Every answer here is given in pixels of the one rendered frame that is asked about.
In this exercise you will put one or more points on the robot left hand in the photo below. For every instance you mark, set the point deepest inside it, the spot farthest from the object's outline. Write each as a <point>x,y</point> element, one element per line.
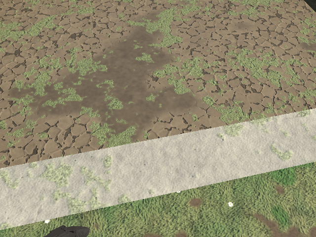
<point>70,231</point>

